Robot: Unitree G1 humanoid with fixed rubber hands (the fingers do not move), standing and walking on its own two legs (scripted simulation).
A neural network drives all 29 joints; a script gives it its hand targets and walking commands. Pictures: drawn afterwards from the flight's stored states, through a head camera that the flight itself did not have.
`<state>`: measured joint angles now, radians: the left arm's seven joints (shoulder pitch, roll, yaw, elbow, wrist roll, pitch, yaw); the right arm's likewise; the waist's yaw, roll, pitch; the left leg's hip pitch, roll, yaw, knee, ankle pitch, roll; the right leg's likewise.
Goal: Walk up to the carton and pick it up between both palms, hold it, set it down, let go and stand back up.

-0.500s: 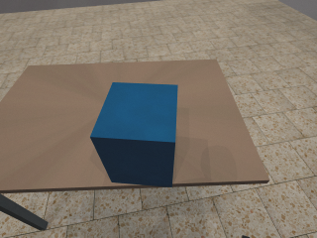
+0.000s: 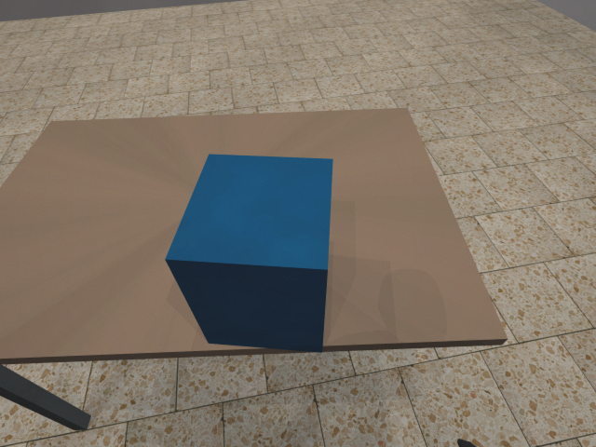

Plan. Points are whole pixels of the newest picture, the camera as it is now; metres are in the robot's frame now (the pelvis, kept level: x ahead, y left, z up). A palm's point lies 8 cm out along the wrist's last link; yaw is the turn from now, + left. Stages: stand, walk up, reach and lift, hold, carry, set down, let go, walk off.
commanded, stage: stand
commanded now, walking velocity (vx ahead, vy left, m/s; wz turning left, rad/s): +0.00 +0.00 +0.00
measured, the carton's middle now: (267, 256) +0.41 +0.02 -0.01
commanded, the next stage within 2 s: none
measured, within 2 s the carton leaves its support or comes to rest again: neither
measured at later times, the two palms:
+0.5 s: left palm out of the picture +0.09 +0.27 -0.11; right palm out of the picture +0.06 -0.25 -0.13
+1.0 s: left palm out of the picture +0.09 +0.27 -0.11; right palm out of the picture +0.07 -0.25 -0.13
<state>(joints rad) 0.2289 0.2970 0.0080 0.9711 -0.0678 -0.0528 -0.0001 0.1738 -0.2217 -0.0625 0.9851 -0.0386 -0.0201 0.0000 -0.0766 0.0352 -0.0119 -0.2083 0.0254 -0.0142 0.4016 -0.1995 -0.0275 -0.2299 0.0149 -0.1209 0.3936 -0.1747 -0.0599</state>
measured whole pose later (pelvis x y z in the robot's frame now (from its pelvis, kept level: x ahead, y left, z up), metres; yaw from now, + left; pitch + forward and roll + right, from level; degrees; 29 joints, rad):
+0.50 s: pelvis +0.00 +0.00 +0.00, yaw +0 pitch +0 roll +0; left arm 0.22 0.30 0.01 0.97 -0.07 -0.05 0.00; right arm 0.17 -0.22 -0.05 0.99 -0.04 -0.02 0.00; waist -0.08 0.04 -0.01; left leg -0.21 0.03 -0.01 0.40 -0.20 -0.03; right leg -0.23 0.01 -0.12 0.39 -0.18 -0.06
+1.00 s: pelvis +0.00 +0.00 +0.00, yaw +0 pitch +1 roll +0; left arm 0.21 0.30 0.01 0.97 -0.07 -0.05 0.00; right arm 0.16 -0.22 -0.05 0.99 -0.04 -0.02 0.00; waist -0.08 0.04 -0.01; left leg -0.21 0.03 -0.01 0.39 -0.20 -0.03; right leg -0.23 0.01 -0.12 0.39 -0.18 -0.06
